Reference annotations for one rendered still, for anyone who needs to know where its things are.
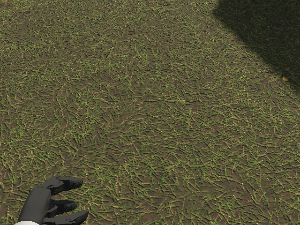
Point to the left robot hand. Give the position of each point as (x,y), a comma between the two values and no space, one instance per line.
(39,207)

